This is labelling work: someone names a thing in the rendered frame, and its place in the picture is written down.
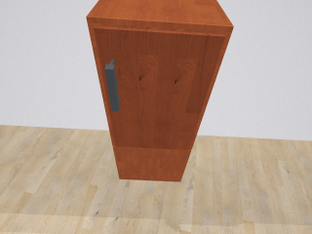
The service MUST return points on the cupboard door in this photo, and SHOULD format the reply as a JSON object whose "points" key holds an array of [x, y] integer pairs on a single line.
{"points": [[163, 77]]}

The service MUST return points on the handle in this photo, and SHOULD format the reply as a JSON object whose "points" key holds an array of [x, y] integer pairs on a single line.
{"points": [[111, 81]]}

